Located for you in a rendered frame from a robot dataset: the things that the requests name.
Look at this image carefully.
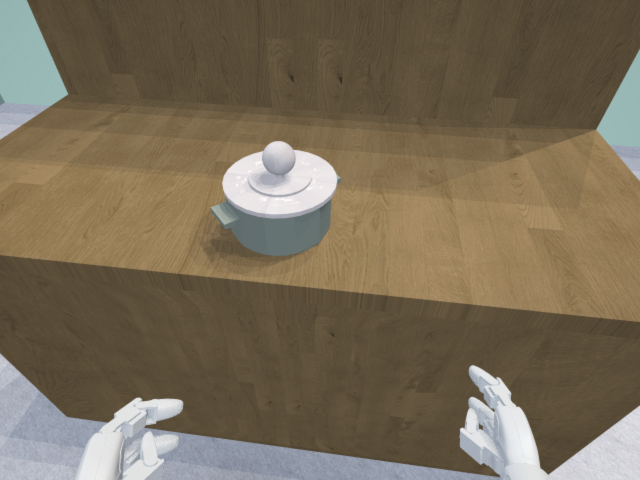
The table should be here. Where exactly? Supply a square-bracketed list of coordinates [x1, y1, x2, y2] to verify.
[0, 0, 640, 477]

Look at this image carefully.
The lid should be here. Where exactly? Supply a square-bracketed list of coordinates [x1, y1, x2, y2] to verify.
[222, 150, 337, 219]

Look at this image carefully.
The left robot hand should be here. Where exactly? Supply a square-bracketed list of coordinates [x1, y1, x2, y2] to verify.
[75, 398, 183, 480]

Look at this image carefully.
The knob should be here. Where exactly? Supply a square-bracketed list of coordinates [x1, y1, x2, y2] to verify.
[262, 141, 296, 175]

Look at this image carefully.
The right robot hand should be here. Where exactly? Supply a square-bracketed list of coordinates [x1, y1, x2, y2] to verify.
[460, 365, 540, 477]

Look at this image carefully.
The pot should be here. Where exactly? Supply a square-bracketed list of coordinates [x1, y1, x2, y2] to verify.
[211, 174, 341, 256]

